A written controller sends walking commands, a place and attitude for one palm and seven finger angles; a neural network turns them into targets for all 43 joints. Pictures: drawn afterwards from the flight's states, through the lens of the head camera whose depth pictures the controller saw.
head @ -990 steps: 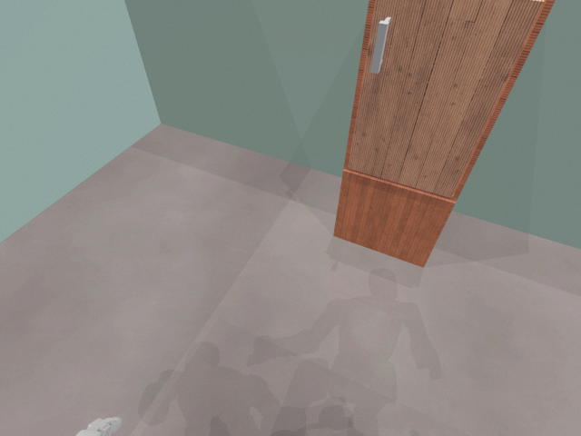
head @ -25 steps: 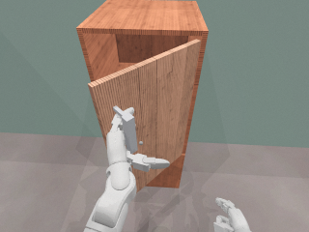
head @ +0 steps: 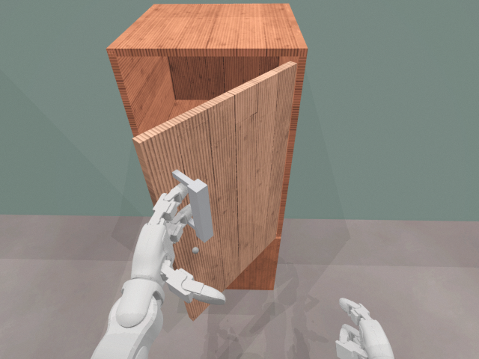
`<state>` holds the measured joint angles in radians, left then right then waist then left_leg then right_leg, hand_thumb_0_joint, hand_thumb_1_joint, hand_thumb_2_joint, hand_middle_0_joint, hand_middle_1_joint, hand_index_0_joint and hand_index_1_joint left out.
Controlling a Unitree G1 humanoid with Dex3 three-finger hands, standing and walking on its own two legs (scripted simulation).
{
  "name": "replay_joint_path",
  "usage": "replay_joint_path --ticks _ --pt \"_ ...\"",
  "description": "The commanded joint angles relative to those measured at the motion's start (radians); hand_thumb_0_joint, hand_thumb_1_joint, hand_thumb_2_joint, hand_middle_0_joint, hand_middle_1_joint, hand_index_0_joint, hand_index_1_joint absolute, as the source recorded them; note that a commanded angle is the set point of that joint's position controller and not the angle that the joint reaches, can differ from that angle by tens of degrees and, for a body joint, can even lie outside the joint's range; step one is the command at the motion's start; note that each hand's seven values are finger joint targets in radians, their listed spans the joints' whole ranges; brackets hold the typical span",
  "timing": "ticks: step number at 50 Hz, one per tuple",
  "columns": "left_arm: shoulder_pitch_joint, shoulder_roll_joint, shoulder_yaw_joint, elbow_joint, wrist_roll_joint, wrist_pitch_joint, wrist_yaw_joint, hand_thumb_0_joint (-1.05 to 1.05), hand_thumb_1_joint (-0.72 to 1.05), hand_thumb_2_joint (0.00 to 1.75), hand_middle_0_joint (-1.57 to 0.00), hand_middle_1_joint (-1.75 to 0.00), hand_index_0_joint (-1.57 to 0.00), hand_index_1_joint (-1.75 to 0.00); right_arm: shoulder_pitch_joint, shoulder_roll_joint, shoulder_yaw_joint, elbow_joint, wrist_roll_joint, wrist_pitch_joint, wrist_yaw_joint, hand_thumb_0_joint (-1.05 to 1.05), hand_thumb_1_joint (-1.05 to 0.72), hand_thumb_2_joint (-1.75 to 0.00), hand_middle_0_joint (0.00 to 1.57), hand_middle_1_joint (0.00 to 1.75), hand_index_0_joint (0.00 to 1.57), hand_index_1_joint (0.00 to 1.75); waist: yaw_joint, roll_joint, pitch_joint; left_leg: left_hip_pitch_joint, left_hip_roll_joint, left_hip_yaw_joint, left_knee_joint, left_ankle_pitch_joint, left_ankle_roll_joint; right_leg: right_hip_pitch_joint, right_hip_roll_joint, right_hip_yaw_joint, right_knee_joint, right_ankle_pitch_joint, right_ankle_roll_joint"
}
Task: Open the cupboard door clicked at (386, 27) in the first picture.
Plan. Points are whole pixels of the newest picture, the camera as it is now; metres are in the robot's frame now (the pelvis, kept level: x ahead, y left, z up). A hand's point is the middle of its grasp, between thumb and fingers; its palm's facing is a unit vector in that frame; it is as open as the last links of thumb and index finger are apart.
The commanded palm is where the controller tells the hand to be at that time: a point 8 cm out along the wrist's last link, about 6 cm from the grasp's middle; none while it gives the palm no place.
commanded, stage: slide the hand sideways off the handle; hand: left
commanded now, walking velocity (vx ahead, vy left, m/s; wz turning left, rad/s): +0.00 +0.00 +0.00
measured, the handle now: (192, 206) +0.33 +0.11 +0.12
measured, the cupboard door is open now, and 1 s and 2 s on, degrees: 49 49 49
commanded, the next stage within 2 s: draw the hand back to the body in 0.64 s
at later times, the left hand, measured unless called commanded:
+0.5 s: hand (163, 277) +0.21 +0.12 +0.11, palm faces +0.04 -1.00 -0.02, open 16.3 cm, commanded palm +0.16 +0.18 +0.11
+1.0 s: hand (133, 283) +0.19 +0.16 +0.12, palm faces +0.04 -1.00 -0.05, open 16.3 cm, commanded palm +0.15 +0.22 +0.13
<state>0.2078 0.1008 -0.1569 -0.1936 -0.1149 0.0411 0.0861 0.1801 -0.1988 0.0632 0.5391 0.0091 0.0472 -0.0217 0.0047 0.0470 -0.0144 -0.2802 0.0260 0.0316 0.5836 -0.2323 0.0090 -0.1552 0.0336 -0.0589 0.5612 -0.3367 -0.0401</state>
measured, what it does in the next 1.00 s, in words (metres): stands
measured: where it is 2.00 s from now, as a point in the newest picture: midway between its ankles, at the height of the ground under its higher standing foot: outside the picture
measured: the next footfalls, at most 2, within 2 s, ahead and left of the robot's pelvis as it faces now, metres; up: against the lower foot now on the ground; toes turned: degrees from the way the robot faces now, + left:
none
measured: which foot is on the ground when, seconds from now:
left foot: down 0.00-1.00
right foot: down 0.00-1.00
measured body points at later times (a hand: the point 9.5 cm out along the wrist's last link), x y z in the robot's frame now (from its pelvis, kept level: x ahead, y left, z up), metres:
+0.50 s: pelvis +0.02 -0.02 -0.01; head +0.00 -0.04 +0.44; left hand +0.20 +0.18 +0.11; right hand +0.22 -0.23 -0.07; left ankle +0.06 +0.11 -0.73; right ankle -0.01 -0.09 -0.73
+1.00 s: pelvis +0.01 -0.01 -0.01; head -0.01 -0.03 +0.44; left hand +0.18 +0.21 +0.13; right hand +0.20 -0.22 -0.08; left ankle +0.06 +0.11 -0.73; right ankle -0.01 -0.09 -0.73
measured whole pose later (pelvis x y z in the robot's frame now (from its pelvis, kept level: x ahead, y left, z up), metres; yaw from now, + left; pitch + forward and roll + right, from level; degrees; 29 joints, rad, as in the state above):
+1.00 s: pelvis +0.01 -0.01 -0.01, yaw +2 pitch +0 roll -1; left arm 0.53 0.22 0.10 -0.43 -0.28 -0.07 -0.16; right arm 0.26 -0.22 0.05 0.54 0.04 -0.18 -0.07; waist 0.03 0.07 -0.07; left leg -0.41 0.03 -0.01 0.73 -0.31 0.00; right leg -0.26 0.04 -0.10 0.67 -0.41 -0.05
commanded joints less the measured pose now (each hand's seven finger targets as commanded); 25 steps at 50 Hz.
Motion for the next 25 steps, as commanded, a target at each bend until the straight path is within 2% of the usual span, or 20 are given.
replay_joint_path --ticks 1,2,3,4,5,7,8,10,12,14,17,18,22,24,25 --pt "-0.123 0.042 0.105 -0.277 -0.036 -0.087 -0.026 0.00 -0.50 0.30 -0.15 -0.30 -0.15 -0.30 -0.175 -0.083 -0.034 -0.188 0.005 -0.081 -0.012 0.00 -0.90 -0.90 0.20 0.30 0.20 0.30 0.025 -0.072 -0.101 0.149 -0.013 -0.028 -0.074 0.034 0.023 -0.131 -0.020 0.041 -0.163 0.073 0.021" --pt "-0.084 0.050 0.119 -0.278 -0.040 -0.088 -0.034 0.00 -0.50 0.30 -0.15 -0.30 -0.15 -0.30 -0.172 -0.086 -0.036 -0.190 0.005 -0.084 -0.013 0.00 -0.90 -0.90 0.20 0.30 0.20 0.30 0.031 -0.063 -0.102 0.145 -0.013 -0.025 -0.075 0.040 0.021 -0.126 -0.018 0.037 -0.156 0.088 0.021" --pt "-0.072 0.040 0.106 -0.287 -0.042 -0.089 -0.040 0.00 -0.50 0.30 -0.15 -0.30 -0.15 -0.30 -0.171 -0.087 -0.034 -0.191 0.006 -0.087 -0.012 0.00 -0.90 -0.90 0.20 0.30 0.20 0.30 0.026 -0.055 -0.083 0.142 -0.014 -0.026 -0.074 0.047 0.021 -0.135 -0.018 0.034 -0.152 0.106 0.022" --pt "-0.058 0.042 0.108 -0.316 -0.044 -0.094 -0.044 0.00 -0.50 0.30 -0.15 -0.30 -0.15 -0.30 -0.163 -0.089 -0.037 -0.195 0.006 -0.095 -0.009 0.00 -0.90 -0.90 0.20 0.30 0.20 0.30 0.027 -0.056 -0.099 0.144 -0.014 -0.027 -0.073 0.057 0.021 -0.131 -0.016 0.029 -0.139 0.125 0.023" --pt "-0.004 0.049 0.117 -0.310 -0.042 -0.095 -0.048 0.00 -0.50 0.30 -0.15 -0.30 -0.15 -0.30 -0.156 -0.091 -0.039 -0.196 0.006 -0.101 -0.007 0.00 -0.90 -0.90 0.20 0.30 0.20 0.30 0.031 -0.063 -0.087 0.137 -0.012 -0.028 -0.069 0.066 0.021 -0.129 -0.013 0.026 -0.135 0.136 0.022" --pt "0.037 0.056 0.115 -0.362 -0.038 -0.101 -0.057 0.00 -0.50 0.30 -0.15 -0.30 -0.15 -0.30 -0.144 -0.095 -0.040 -0.208 0.006 -0.107 -0.003 0.00 -0.90 -0.90 0.20 0.30 0.20 0.30 0.031 -0.046 -0.104 0.134 -0.014 -0.027 -0.066 0.090 0.023 -0.127 -0.014 0.021 -0.109 0.184 0.023" --pt "0.079 0.065 0.132 -0.362 -0.041 -0.101 -0.062 0.00 -0.50 0.30 -0.15 -0.30 -0.15 -0.30 -0.138 -0.096 -0.043 -0.209 0.005 -0.110 -0.002 0.00 -0.90 -0.90 0.20 0.30 0.20 0.30 0.034 -0.061 -0.104 0.129 -0.013 -0.025 -0.060 0.096 0.024 -0.126 -0.012 0.020 -0.104 0.200 0.024" --pt "0.112 0.092 0.151 -0.360 -0.040 -0.103 -0.077 0.00 -0.50 0.30 -0.15 -0.30 -0.15 -0.30 -0.130 -0.102 -0.045 -0.210 0.006 -0.112 -0.006 0.00 -0.90 -0.90 0.20 0.30 0.20 0.30 0.027 -0.087 -0.076 0.113 -0.016 -0.024 -0.043 0.095 0.029 -0.136 -0.015 0.031 -0.113 0.205 0.030" --pt "0.084 0.086 0.140 -0.400 -0.043 -0.114 -0.090 0.00 -0.50 0.30 -0.15 -0.30 -0.15 -0.30 -0.128 -0.100 -0.046 -0.216 0.004 -0.124 -0.009 0.00 -0.90 -0.90 0.20 0.30 0.20 0.30 0.017 -0.074 -0.069 0.112 -0.020 -0.024 -0.032 0.085 0.031 -0.157 -0.020 0.036 -0.110 0.197 0.034" --pt "0.131 0.102 0.164 -0.413 -0.053 -0.129 -0.106 0.00 -0.50 0.30 -0.15 -0.30 -0.15 -0.30 -0.118 -0.102 -0.049 -0.216 0.006 -0.138 -0.012 0.00 -0.90 -0.90 0.20 0.30 0.20 0.30 0.024 -0.049 -0.087 0.110 -0.022 -0.026 -0.019 0.097 0.029 -0.157 -0.019 0.039 -0.099 0.215 0.033" --pt "0.182 0.116 0.184 -0.429 -0.075 -0.147 -0.134 0.00 -0.50 0.30 -0.15 -0.30 -0.15 -0.30 -0.099 -0.106 -0.051 -0.216 0.011 -0.158 -0.016 0.00 -0.90 -0.90 0.20 0.30 0.20 0.30 0.024 -0.061 -0.097 0.095 -0.023 -0.030 -0.005 0.106 0.028 -0.156 -0.018 0.034 -0.081 0.239 0.035" --pt "0.190 0.111 0.180 -0.442 -0.079 -0.153 -0.144 0.00 -0.50 0.30 -0.15 -0.30 -0.15 -0.30 -0.098 -0.106 -0.051 -0.218 0.011 -0.164 -0.017 0.00 -0.90 -0.90 0.20 0.30 0.20 0.30 0.024 -0.042 -0.101 0.094 -0.026 -0.029 0.002 0.108 0.029 -0.162 -0.020 0.036 -0.078 0.249 0.037" --pt "0.286 0.137 0.224 -0.439 -0.100 -0.162 -0.178 0.00 -0.50 0.30 -0.15 -0.30 -0.15 -0.30 -0.077 -0.112 -0.055 -0.220 0.014 -0.183 -0.021 0.00 -0.90 -0.90 0.20 0.30 0.20 0.30 0.031 -0.074 -0.112 0.064 -0.028 -0.032 0.025 0.119 0.029 -0.156 -0.028 0.044 -0.059 0.312 0.048" --pt "0.279 0.149 0.235 -0.445 -0.110 -0.168 -0.196 0.00 -0.50 0.30 -0.15 -0.30 -0.15 -0.30 -0.070 -0.115 -0.055 -0.219 0.015 -0.191 -0.023 0.00 -0.90 -0.90 0.20 0.30 0.20 0.30 0.025 -0.081 -0.101 0.045 -0.031 -0.035 0.037 0.112 0.028 -0.163 -0.033 0.055 -0.055 0.325 0.055" --pt "0.312 0.159 0.254 -0.435 -0.117 -0.170 -0.206 0.00 -0.50 0.30 -0.15 -0.30 -0.15 -0.30 -0.069 -0.115 -0.059 -0.217 0.017 -0.195 -0.024 0.00 -0.90 -0.90 0.20 0.30 0.20 0.30 0.027 -0.104 -0.097 0.038 -0.029 -0.039 0.046 0.116 0.028 -0.159 -0.035 0.060 -0.058 0.333 0.058"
